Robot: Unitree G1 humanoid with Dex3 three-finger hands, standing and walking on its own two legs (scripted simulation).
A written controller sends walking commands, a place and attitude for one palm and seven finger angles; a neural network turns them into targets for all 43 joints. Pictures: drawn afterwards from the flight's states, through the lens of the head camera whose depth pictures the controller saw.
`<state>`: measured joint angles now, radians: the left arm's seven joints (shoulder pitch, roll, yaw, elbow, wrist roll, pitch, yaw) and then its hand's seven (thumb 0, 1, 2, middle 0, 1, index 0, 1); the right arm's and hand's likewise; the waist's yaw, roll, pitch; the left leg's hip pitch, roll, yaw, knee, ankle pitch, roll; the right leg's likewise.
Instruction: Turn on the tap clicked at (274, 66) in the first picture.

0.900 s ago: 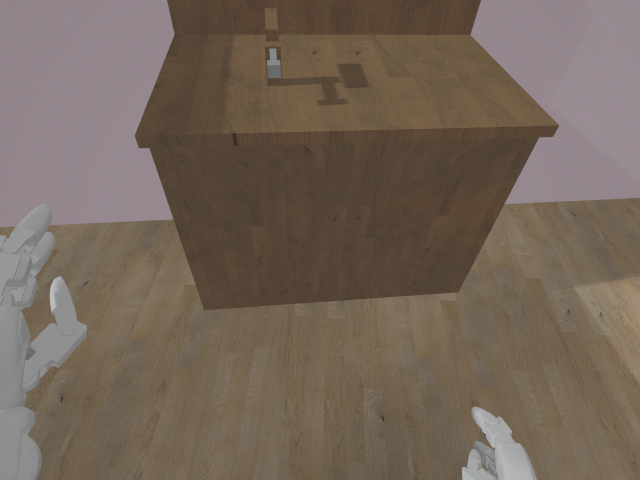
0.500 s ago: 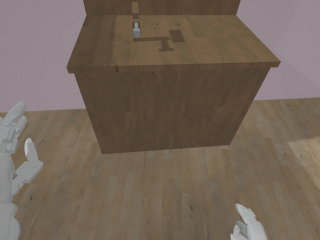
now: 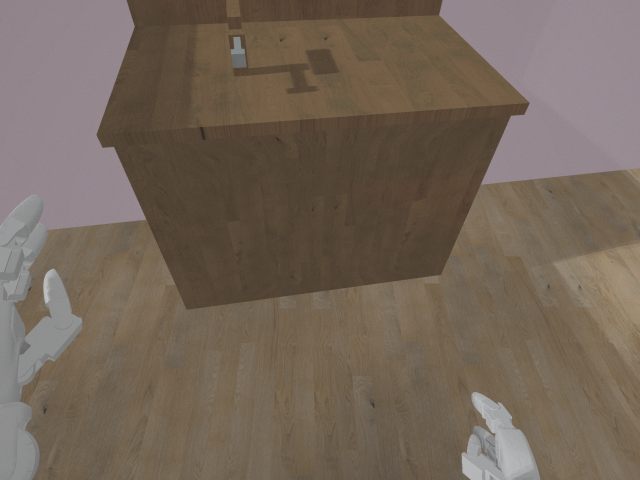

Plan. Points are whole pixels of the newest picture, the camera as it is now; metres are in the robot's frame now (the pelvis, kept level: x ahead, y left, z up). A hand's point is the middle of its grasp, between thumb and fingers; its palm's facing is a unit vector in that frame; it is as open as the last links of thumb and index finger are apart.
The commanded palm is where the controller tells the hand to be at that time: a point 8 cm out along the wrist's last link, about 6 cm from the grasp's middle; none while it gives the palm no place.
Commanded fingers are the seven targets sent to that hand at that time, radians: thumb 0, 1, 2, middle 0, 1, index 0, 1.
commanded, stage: turn to face it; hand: left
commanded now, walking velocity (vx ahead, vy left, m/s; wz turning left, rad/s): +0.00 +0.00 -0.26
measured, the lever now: (238, 58) +0.86 +0.24 +0.12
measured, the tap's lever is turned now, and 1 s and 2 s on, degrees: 0 0 0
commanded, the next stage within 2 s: take the last steps up to it in 0.26 s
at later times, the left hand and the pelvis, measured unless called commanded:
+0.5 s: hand (91, 322) +0.21 +0.23 +0.16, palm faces +0.39 -0.83 -0.40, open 7.4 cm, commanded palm +0.17 +0.27 +0.18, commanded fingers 0.00 0.90 0.90 -0.20 -0.30 -0.20 -0.30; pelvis -0.01 +0.00 -0.01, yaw -3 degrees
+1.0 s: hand (205, 229) +0.33 +0.16 +0.17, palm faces +0.27 -0.87 -0.42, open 7.4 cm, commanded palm +0.28 +0.20 +0.18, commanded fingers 0.00 0.90 0.90 -0.20 -0.30 -0.20 -0.30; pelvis +0.07 -0.04 +0.00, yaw -10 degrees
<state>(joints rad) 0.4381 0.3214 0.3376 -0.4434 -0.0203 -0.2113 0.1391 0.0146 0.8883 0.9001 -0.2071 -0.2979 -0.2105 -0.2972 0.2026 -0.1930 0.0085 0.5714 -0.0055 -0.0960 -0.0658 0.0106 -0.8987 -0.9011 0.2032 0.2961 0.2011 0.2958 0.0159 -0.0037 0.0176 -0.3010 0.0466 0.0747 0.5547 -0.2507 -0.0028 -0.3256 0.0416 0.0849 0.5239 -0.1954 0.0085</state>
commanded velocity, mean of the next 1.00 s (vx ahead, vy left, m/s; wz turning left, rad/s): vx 0.20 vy -0.01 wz -0.15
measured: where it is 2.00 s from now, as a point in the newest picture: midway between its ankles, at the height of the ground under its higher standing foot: (359, 461)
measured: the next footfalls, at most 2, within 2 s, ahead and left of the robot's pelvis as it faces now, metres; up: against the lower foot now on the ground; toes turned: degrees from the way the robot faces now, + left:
right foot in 1.06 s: +0.16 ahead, -0.18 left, +0.00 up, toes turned -20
left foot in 1.44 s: +0.32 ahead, +0.03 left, +0.00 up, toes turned +0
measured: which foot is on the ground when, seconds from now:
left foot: down 0.00-1.00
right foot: down 0.00-0.78, up 0.80-1.00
